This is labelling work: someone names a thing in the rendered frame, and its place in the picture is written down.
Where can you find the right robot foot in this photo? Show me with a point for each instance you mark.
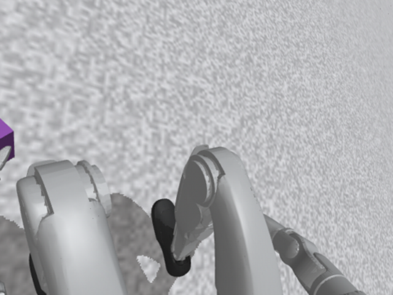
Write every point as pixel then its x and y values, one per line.
pixel 163 220

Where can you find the carton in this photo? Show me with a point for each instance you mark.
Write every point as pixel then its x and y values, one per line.
pixel 6 138

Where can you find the left robot foot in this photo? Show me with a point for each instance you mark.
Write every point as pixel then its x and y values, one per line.
pixel 37 286

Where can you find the left robot hand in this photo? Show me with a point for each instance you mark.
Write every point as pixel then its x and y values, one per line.
pixel 4 155

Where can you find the right robot arm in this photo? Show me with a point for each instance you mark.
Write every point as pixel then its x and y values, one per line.
pixel 314 271

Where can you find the right robot hand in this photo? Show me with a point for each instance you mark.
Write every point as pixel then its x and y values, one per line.
pixel 273 226

